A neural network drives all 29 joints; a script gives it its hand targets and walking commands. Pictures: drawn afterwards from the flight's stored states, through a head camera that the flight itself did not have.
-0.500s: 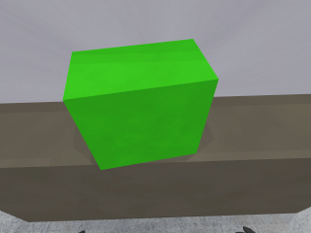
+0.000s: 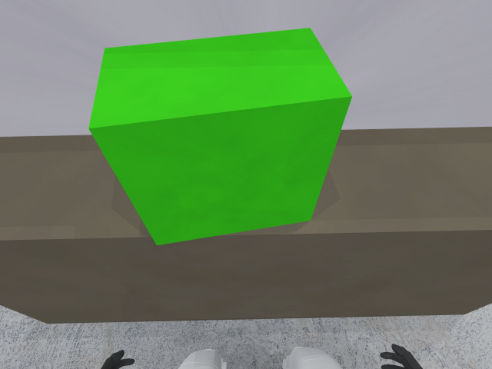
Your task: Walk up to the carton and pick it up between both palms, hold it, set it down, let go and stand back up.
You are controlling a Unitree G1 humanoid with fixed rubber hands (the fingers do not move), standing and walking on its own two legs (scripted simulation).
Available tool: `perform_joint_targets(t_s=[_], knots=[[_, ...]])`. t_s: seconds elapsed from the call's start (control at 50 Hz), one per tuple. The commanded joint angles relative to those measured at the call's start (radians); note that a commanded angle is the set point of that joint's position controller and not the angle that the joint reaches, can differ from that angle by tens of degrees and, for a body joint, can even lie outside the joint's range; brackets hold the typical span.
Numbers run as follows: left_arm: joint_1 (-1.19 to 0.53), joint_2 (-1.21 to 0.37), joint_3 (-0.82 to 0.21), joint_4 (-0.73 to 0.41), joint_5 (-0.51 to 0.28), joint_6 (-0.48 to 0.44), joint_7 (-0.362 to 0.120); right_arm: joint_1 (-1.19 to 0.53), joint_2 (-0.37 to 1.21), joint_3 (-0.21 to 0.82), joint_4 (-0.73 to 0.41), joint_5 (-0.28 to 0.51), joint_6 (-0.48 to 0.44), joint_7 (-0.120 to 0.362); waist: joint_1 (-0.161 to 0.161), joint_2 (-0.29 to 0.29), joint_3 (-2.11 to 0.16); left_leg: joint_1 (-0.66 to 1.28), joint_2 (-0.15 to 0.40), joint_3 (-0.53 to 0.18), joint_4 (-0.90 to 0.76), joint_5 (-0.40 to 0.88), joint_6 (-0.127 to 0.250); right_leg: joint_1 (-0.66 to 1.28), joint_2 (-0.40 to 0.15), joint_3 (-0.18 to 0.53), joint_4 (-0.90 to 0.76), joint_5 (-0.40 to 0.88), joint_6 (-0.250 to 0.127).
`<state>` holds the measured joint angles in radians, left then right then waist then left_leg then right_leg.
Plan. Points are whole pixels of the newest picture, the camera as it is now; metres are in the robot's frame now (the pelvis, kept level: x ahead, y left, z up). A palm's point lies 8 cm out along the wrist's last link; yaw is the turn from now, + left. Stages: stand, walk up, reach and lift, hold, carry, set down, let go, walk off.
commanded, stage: walk up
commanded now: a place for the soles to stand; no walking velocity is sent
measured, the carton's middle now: (224, 148) +0.43 +0.05 +0.10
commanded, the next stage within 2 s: none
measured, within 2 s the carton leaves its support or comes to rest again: neither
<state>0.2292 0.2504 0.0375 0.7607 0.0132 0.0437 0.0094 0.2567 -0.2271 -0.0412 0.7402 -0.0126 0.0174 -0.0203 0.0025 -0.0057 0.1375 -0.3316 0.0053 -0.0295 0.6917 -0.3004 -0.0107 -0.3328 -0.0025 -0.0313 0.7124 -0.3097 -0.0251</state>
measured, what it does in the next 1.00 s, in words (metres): walks backwards: left foot, then right foot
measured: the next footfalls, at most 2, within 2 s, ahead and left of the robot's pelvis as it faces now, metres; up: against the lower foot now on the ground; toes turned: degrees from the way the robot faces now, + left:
left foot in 0.52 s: -0.10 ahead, +0.09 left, +0.00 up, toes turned +6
right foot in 0.68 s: -0.01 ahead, -0.15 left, +0.00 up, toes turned +8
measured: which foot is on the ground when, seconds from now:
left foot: down 0.00-0.18, up 0.20-0.50, down 0.52-1.00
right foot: down 0.00-0.56, up 0.58-0.66, down 0.68-1.00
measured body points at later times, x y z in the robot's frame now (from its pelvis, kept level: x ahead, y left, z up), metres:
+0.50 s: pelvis -0.11 -0.05 -0.01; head -0.07 -0.06 +0.44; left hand -0.05 +0.21 -0.12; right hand +0.00 -0.30 -0.15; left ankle -0.15 +0.09 -0.71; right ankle -0.02 -0.14 -0.72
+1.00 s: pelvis -0.11 -0.03 +0.01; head -0.12 -0.04 +0.46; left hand -0.09 +0.23 -0.12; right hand -0.01 -0.27 -0.12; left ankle -0.14 +0.08 -0.72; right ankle -0.05 -0.15 -0.72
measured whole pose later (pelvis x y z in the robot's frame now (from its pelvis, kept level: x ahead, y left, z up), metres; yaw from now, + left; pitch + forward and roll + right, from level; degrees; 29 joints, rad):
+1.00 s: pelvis -0.11 -0.03 +0.01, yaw +5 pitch -3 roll +0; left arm 0.41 0.22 0.04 0.74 0.02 -0.01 0.00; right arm 0.31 -0.22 -0.03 0.78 -0.01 0.02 0.01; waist 0.02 0.00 0.02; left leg -0.19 0.00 0.01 0.62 -0.38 0.01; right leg -0.32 0.01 0.05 0.62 -0.25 0.01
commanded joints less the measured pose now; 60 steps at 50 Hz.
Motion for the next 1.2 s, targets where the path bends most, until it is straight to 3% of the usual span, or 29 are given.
perform_joint_targets(t_s=[0.0, 0.04, 0.08, 0.12, 0.14, 0.16, 0.18, 0.2, 0.24, 0.32, 0.38, 0.44, 0.5, 0.52, 0.54, 0.56, 0.58, 0.64, 0.66, 0.7, 0.74, 0.8, 0.86, 0.92, 1.0, 1.1, 1.12, 1.16, 1.18], knots=[[0.029, 0.118, 0.047, -0.133, 0.015, 0.022, 0.009, 0.003, -0.301, -0.088, -0.124, -0.010, 0.004, -0.017, -0.033, 0.248, -0.189, -0.061, 0.339, -0.373, -0.268, 0.582, 0.322, 0.055, 0.071, -0.002, 0.366, -0.175, 0.009], [0.033, 0.132, 0.051, -0.155, 0.007, 0.039, 0.011, -0.062, -0.307, -0.095, -0.144, -0.031, 0.017, -0.033, -0.023, 0.228, -0.156, -0.090, 0.386, -0.414, -0.258, 0.564, 0.360, -0.015, 0.010, 0.120, 0.495, -0.325, 0.011], [0.052, 0.138, 0.055, -0.156, -0.006, 0.028, 0.008, -0.138, -0.286, -0.084, -0.162, -0.041, 0.026, -0.040, 0.009, 0.211, -0.167, -0.062, 0.315, -0.350, -0.189, 0.528, 0.279, -0.001, -0.027, 0.140, 0.315, -0.277, 0.012], [0.140, 0.134, 0.057, -0.123, -0.013, -0.001, -0.005, -0.199, -0.265, -0.062, -0.166, -0.025, 0.044, -0.025, 0.064, 0.169, -0.229, -0.055, 0.185, -0.225, -0.051, 0.381, 0.156, 0.154, -0.010, 0.040, -0.084, -0.017, 0.017], [0.117, 0.161, 0.068, -0.123, -0.003, -0.014, -0.006, -0.123, -0.211, -0.048, -0.156, -0.010, 0.052, -0.014, 0.038, 0.032, -0.229, -0.117, 0.089, -0.151, 0.095, 0.166, 0.096, 0.189, -0.011, 0.122, -0.227, 0.007, 0.015], [0.073, 0.250, 0.076, -0.162, 0.018, -0.028, -0.003, -0.022, -0.122, -0.027, -0.171, 0.010, 0.049, -0.010, -0.005, -0.240, -0.217, -0.303, -0.077, -0.045, 0.308, -0.216, 0.010, 0.200, -0.280, 0.520, -0.308, 0.127, -0.074], [0.091, 0.350, 0.094, -0.181, 0.017, -0.034, 0.002, -0.093, -0.181, -0.050, -0.185, -0.014, 0.054, -0.037, 0.074, -0.256, -0.246, -0.247, -0.152, -0.186, 0.499, -0.421, 0.001, 0.068, -0.434, 0.730, -0.437, 0.203, -0.171], [0.018, 0.319, 0.085, -0.187, 0.031, -0.038, 0.016, -0.104, -0.208, -0.061, -0.174, -0.021, 0.053, -0.043, 0.036, -0.186, -0.190, -0.238, -0.156, -0.269, 0.608, -0.363, 0.009, 0.022, -0.412, 0.719, -0.464, 0.184, -0.161], [-0.091, 0.245, 0.067, -0.197, 0.048, -0.035, 0.034, -0.044, -0.220, -0.075, -0.114, -0.017, 0.047, -0.044, -0.018, -0.114, -0.098, -0.289, -0.125, -0.246, 0.685, -0.233, -0.006, 0.038, -0.331, 0.480, -0.347, 0.149, -0.132], [-0.043, 0.160, 0.051, -0.201, 0.035, -0.041, 0.029, -0.020, -0.214, -0.079, -0.102, -0.015, 0.048, -0.007, 0.022, -0.109, -0.160, -0.288, -0.084, -0.174, 0.657, -0.201, -0.045, 0.165, -0.289, 0.419, -0.328, -0.098, -0.180], [0.018, 0.170, 0.055, -0.166, 0.038, -0.059, 0.035, -0.018, -0.176, -0.072, -0.104, -0.004, 0.059, 0.013, 0.044, -0.141, -0.148, -0.252, -0.055, -0.129, 0.391, -0.292, -0.051, 0.204, -0.277, 0.409, -0.379, -0.359, -0.148], [0.090, 0.208, 0.076, -0.134, 0.039, -0.048, 0.033, 0.036, -0.151, -0.079, -0.095, -0.009, 0.051, 0.026, 0.042, -0.214, -0.124, -0.087, -0.046, -0.002, 0.116, -0.396, -0.023, 0.127, -0.284, 0.349, -0.408, -0.406, -0.125], [0.082, 0.193, 0.061, -0.136, 0.020, -0.025, 0.018, 0.211, -0.156, -0.104, -0.046, -0.004, 0.003, 0.033, -0.062, -0.153, -0.077, 0.265, -0.057, 0.036, -0.239, -0.058, 0.069, -0.183, -0.207, 0.176, -0.352, -0.424, -0.003], [0.062, 0.133, 0.049, -0.173, -0.005, -0.025, 0.008, 0.244, -0.224, -0.117, -0.036, -0.015, -0.016, 0.032, -0.080, 0.006, -0.078, 0.287, 0.077, -0.233, -0.277, -0.273, 0.140, -0.329, -0.099, 0.029, -0.221, -0.400, 0.088], [0.009, 0.105, 0.046, -0.187, -0.020, -0.022, 0.010, 0.157, -0.244, -0.111, -0.031, 0.008, -0.025, 0.029, -0.082, 0.153, -0.051, -0.024, 0.251, -0.533, -0.395, -0.595, 0.238, -0.177, -0.014, -0.005, 0.105, -0.252, 0.074], [0.027, 0.112, 0.049, -0.182, -0.013, -0.020, 0.002, 0.061, -0.210, -0.087, -0.050, -0.002, -0.033, 0.018, -0.050, 0.122, 0.002, -0.141, 0.281, -0.557, -0.462, -0.603, 0.266, -0.106, -0.038, 0.093, 0.208, -0.190, 0.045], [0.069, 0.085, 0.042, -0.162, -0.018, -0.027, -0.011, -0.002, -0.198, -0.076, -0.063, -0.018, -0.041, 0.003, -0.020, 0.113, 0.022, -0.142, 0.264, -0.490, -0.458, -0.469, 0.247, -0.095, -0.031, 0.107, 0.201, -0.164, 0.033], [0.177, 0.076, 0.049, -0.127, 0.009, -0.075, -0.014, -0.072, -0.195, -0.058, -0.074, -0.017, -0.032, 0.010, 0.046, 0.167, -0.008, -0.158, 0.152, -0.229, -0.320, -0.211, 0.134, 0.114, -0.019, 0.035, -0.125, -0.012, 0.007], [0.180, 0.097, 0.052, -0.132, 0.019, -0.090, -0.009, -0.028, -0.176, -0.048, -0.069, -0.010, -0.026, 0.022, 0.043, 0.148, -0.028, -0.192, 0.120, -0.182, -0.268, -0.179, 0.097, 0.198, -0.021, 0.085, -0.189, 0.066, 0.000], [0.192, 0.188, 0.071, -0.124, 0.017, -0.091, 0.001, 0.055, -0.128, -0.040, -0.066, 0.003, -0.015, 0.030, 0.004, 0.047, -0.035, -0.157, 0.012, -0.065, -0.137, -0.203, 0.033, 0.102, -0.155, 0.370, -0.303, -0.200, -0.074], [0.190, 0.191, 0.064, -0.108, 0.005, -0.078, 0.007, 0.097, -0.120, -0.040, -0.047, -0.014, -0.009, 0.029, -0.012, -0.024, 0.004, -0.022, 0.007, -0.046, -0.081, -0.128, 0.028, -0.067, -0.209, 0.456, -0.414, -0.362, -0.106], [0.148, 0.164, 0.053, -0.123, 0.004, -0.059, 0.009, 0.137, -0.139, -0.047, -0.045, -0.007, -0.028, 0.032, -0.035, -0.029, 0.034, 0.067, 0.044, -0.117, -0.249, -0.162, 0.071, -0.160, -0.095, 0.265, -0.358, -0.268, -0.019], [0.185, 0.107, 0.042, -0.116, 0.002, -0.064, 0.001, 0.083, -0.171, -0.046, -0.045, 0.009, -0.037, 0.024, -0.003, 0.036, -0.004, -0.038, 0.128, -0.204, -0.362, -0.261, 0.107, 0.005, -0.013, 0.143, -0.185, -0.037, 0.008], [0.211, 0.108, 0.045, -0.120, 0.007, -0.079, 0.001, 0.036, -0.164, -0.033, -0.055, 0.008, -0.030, 0.020, 0.019, 0.037, -0.009, -0.100, 0.102, -0.130, -0.337, -0.209, 0.086, 0.094, -0.033, 0.174, -0.207, 0.020, -0.007], [0.206, 0.147, 0.049, -0.127, 0.004, -0.084, 0.009, 0.060, -0.151, -0.027, -0.059, -0.004, -0.023, 0.024, -0.001, -0.011, -0.042, 0.026, 0.055, -0.053, -0.232, -0.041, 0.062, 0.009, -0.091, 0.275, -0.266, 0.016, -0.034], [0.181, 0.131, 0.038, -0.141, 0.002, -0.078, 0.012, 0.050, -0.164, -0.025, -0.064, -0.001, -0.027, 0.022, -0.005, -0.011, -0.078, 0.067, 0.083, -0.059, -0.250, 0.018, 0.074, 0.012, -0.055, 0.234, -0.209, 0.111, -0.020], [0.267, 0.134, 0.065, -0.125, 0.024, -0.078, 0.007, 0.125, -0.185, -0.052, -0.059, -0.034, -0.027, 0.033, -0.012, 0.027, -0.130, 0.090, 0.074, -0.073, -0.199, -0.337, 0.108, 0.037, -0.039, 0.237, -0.158, -0.255, -0.057], [0.211, 0.135, 0.068, -0.152, 0.020, -0.079, 0.001, 0.140, -0.189, -0.058, -0.062, -0.030, -0.030, 0.037, -0.039, 0.043, 0.017, 0.049, 0.142, -0.188, -0.291, -0.497, 0.170, -0.137, -0.029, 0.232, -0.111, -0.329, -0.059], [0.172, 0.110, 0.060, -0.173, 0.009, -0.083, -0.002, 0.149, -0.201, -0.060, -0.057, -0.020, -0.035, 0.036, -0.054, 0.074, 0.060, 0.080, 0.191, -0.247, -0.360, -0.518, 0.209, -0.211, 0.013, 0.141, -0.030, -0.237, -0.038]])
